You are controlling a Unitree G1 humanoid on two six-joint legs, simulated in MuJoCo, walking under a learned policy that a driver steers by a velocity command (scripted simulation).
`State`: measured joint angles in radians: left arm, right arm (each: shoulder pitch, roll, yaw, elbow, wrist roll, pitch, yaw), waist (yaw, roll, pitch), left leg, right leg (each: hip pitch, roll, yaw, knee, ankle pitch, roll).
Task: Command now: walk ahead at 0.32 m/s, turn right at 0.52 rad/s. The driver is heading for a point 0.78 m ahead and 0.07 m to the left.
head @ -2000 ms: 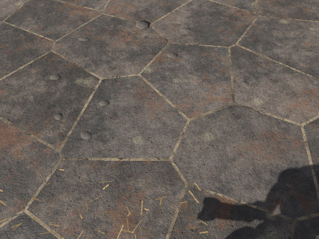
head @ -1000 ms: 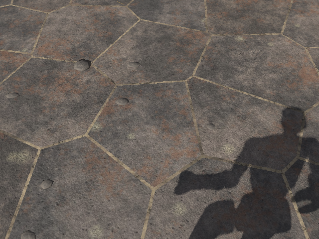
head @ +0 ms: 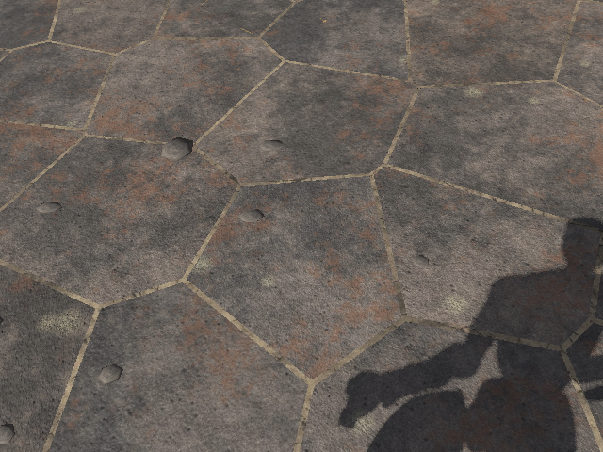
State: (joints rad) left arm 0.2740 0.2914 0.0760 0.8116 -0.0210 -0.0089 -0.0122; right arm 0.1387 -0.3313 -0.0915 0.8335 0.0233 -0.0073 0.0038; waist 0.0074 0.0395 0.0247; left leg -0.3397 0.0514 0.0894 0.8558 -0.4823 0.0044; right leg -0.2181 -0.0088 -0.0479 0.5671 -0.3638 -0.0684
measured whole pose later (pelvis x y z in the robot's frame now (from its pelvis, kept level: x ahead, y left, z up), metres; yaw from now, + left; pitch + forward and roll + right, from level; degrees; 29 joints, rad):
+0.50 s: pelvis +0.26 +0.01 -0.01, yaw +0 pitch +1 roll +2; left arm 0.35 0.28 0.04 0.83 -0.01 -0.07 0.01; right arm 0.09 -0.30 -0.06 0.79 0.02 -0.08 0.05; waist 0.01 -0.01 0.06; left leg -0.46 -0.10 0.06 0.56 -0.13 0.11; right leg -0.16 0.02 0.05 1.11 -0.44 -0.01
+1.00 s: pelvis +0.56 -0.03 +0.00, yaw +18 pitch +1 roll +0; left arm 0.18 0.27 0.04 0.66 0.01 -0.11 0.00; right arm 0.33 -0.31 -0.06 0.75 0.03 -0.03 0.00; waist -0.02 0.04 0.01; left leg -0.41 -0.04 -0.09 1.20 -0.40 0.01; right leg -0.36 0.01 -0.01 0.52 -0.19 -0.01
